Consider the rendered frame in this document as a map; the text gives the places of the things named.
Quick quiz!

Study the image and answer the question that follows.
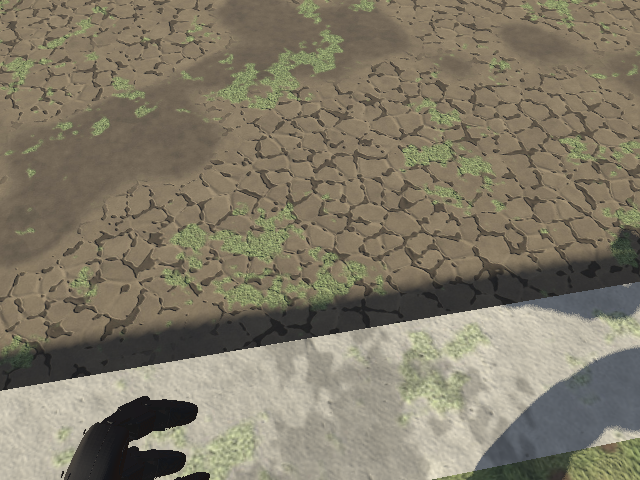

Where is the robot left hand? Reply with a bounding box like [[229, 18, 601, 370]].
[[61, 396, 210, 480]]

